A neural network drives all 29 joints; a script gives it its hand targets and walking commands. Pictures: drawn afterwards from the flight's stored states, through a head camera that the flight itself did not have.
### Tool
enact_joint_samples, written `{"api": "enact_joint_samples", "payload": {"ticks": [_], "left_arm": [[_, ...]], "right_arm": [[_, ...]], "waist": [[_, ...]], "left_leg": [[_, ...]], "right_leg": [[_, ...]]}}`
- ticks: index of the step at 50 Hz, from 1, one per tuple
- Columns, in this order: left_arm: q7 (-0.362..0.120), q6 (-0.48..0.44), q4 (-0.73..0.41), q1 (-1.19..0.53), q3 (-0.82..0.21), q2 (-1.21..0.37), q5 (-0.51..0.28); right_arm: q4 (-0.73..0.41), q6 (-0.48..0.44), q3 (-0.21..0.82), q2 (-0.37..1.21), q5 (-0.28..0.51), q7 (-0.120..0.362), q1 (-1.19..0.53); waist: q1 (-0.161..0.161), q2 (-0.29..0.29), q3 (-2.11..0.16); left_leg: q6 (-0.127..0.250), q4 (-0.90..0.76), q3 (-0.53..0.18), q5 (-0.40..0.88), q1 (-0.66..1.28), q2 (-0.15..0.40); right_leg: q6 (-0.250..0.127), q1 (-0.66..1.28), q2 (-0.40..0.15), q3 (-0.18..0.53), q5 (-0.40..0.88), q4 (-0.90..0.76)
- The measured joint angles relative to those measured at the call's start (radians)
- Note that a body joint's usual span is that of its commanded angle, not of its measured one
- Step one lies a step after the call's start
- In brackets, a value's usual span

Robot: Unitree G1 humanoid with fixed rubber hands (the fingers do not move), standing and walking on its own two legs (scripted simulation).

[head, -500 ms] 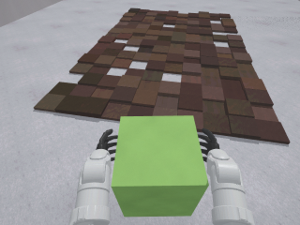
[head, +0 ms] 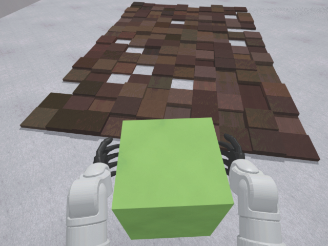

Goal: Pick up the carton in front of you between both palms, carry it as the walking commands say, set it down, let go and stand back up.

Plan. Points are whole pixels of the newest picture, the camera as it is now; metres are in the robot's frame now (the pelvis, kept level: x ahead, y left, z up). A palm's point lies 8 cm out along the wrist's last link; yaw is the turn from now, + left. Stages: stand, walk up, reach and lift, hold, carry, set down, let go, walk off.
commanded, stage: carry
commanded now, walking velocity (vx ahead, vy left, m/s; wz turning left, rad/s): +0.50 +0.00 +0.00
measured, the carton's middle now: (169, 181) +0.28 +0.01 +0.02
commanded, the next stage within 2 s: none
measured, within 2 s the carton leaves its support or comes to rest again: neither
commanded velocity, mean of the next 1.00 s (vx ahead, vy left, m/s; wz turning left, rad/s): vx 0.50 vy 0.00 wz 0.00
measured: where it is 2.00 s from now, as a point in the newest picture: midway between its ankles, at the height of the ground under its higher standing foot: (175, 120)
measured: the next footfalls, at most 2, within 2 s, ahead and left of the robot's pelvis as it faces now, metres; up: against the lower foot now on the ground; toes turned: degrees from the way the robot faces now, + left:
right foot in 0.24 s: +0.27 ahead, -0.13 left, +0.00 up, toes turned -11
left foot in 0.70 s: +0.61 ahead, +0.07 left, +0.00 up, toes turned +12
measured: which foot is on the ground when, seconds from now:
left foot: down 0.00-0.26, up 0.28-0.68, down 0.70-1.00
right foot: up 0.00-0.22, down 0.24-0.70, up 0.72-1.00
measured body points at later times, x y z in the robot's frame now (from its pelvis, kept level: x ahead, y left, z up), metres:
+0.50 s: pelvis +0.28 -0.05 +0.02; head +0.30 -0.06 +0.47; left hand +0.55 +0.12 +0.09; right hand +0.58 -0.18 +0.09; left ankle +0.30 +0.09 -0.67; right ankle +0.23 -0.12 -0.73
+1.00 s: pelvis +0.61 +0.00 +0.01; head +0.64 +0.00 +0.46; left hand +0.96 +0.13 +0.10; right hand +0.94 -0.17 +0.11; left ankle +0.57 +0.06 -0.73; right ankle +0.67 -0.14 -0.68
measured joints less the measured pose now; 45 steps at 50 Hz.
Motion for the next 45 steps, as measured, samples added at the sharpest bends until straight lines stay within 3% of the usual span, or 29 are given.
{"api": "enact_joint_samples", "payload": {"ticks": [2,4,11,12,13,14,16,19,25,32,35,37,40,42,45], "left_arm": [[-0.002,0.027,-0.019,0.019,0.012,-0.004,-0.014],[-0.003,0.05,-0.037,0.03,0.009,-0.016,-0.016],[-0.003,0.086,-0.116,0.005,-0.023,-0.017,-0.014],[-0.003,0.091,-0.122,-0.005,-0.022,-0.018,-0.013],[-0.003,0.093,-0.118,-0.017,-0.023,-0.02,-0.01],[-0.003,0.089,-0.101,-0.03,-0.029,-0.022,-0.006],[-0.003,0.094,-0.064,-0.046,-0.034,-0.024,0.004],[-0.001,0.108,-0.055,-0.032,-0.025,-0.023,0.007],[-0.001,0.088,-0.098,-0.008,-0.01,-0.019,-0.008],[-0.005,0.076,-0.102,-0.003,-0.022,-0.018,-0.014],[-0.005,0.083,-0.109,-0.016,-0.017,-0.019,-0.008],[-0.005,0.083,-0.088,-0.043,-0.003,-0.003,-0.011],[-0.005,0.085,-0.033,-0.092,0.013,0.02,-0.021],[-0.004,0.081,0.002,-0.131,0.021,0.021,-0.023],[-0.003,0.061,0.054,-0.199,0.024,0.025,-0.019]], "right_arm": [[-0.03,0.032,0.036,-0.007,-0.009,-0.009,0.029],[-0.074,0.064,0.046,-0.014,-0.005,-0.015,0.059],[-0.196,0.124,0.019,-0.014,0.014,-0.025,0.048],[-0.204,0.129,0.014,-0.013,0.015,-0.025,0.041],[-0.208,0.133,0.004,-0.013,0.016,-0.024,0.032],[-0.204,0.135,-0.008,-0.017,0.019,-0.024,0.026],[-0.18,0.146,-0.024,-0.024,0.023,-0.023,0.017],[-0.148,0.153,-0.032,-0.007,0.017,-0.022,0.011],[-0.159,0.123,0.008,-0.01,0.006,-0.015,0.019],[-0.192,0.11,0.019,-0.014,-0.002,-0.012,0.052],[-0.19,0.115,0.011,-0.012,0.001,-0.012,0.032],[-0.146,0.101,0.011,-0.006,-0.003,-0.016,-0.003],[-0.089,0.097,-0.006,0.001,-0.007,-0.025,-0.051],[-0.074,0.092,-0.017,-0.004,-0.002,-0.031,-0.069],[-0.046,0.076,-0.036,-0.027,0.013,-0.036,-0.115]], "waist": [[0.001,0.03,-0.003],[-0.005,0.053,0.001],[-0.042,0.074,0.043],[-0.043,0.072,0.045],[-0.045,0.076,0.047],[-0.04,0.084,0.046],[-0.029,0.075,0.051],[-0.011,0.053,0.063],[0.026,0.028,0.077],[0.019,0.033,0.07],[0.012,0.028,0.081],[-0.012,-0.004,0.098],[-0.029,0.01,0.131],[-0.035,0.019,0.147],[-0.043,0.031,0.158]], "left_leg": [[0.002,-0.011,-0.002,-0.056,0.032,0.018],[-0.011,-0.064,-0.009,-0.062,0.081,0.034],[-0.066,-0.13,-0.03,-0.14,0.25,0.074],[-0.077,-0.088,-0.035,-0.182,0.261,0.083],[-0.082,-0.013,-0.041,-0.232,0.256,0.1],[-0.078,0.11,-0.05,-0.254,0.216,0.121],[-0.057,0.405,-0.101,-0.252,0.085,0.107],[-0.027,0.628,-0.107,-0.179,-0.099,0.088],[-0.033,0.428,-0.077,-0.017,-0.282,0.085],[-0.012,0.081,0.003,0.156,-0.279,0.062],[0.012,-0.002,0.054,0.163,-0.192,0.032],[0.061,0.085,0.075,0.114,-0.188,0.016],[0.07,0.082,0.08,0.044,-0.139,0.022],[0.064,0.023,0.078,0.041,-0.085,0.019],[0.06,-0.052,0.066,0.03,-0.008,0.016]], "right_leg": [[-0.01,-0.089,0.015,-0.032,-0.066,0.158],[-0.013,-0.166,0.019,-0.065,-0.058,0.2],[-0.003,-0.236,0.016,-0.157,0.225,-0.132],[-0.008,-0.212,0.02,-0.18,0.244,-0.177],[-0.036,-0.193,0.026,-0.197,0.301,-0.178],[-0.063,-0.193,0.03,-0.212,0.301,-0.135],[-0.088,-0.171,0.03,-0.22,0.225,-0.101],[-0.076,-0.093,0.034,-0.218,0.204,-0.179],[-0.06,0.09,0.034,-0.192,0.199,-0.369],[-0.005,0.297,0.028,-0.177,0.079,-0.433],[0.021,0.341,0.005,-0.168,-0.043,-0.305],[0.016,0.247,-0.038,-0.13,-0.06,-0.007],[-0.015,-0.002,0.006,-0.033,0.002,0.443],[-0.032,-0.132,0.011,-0.028,0.062,0.519],[-0.039,-0.266,-0.001,-0.037,0.123,0.441]]}}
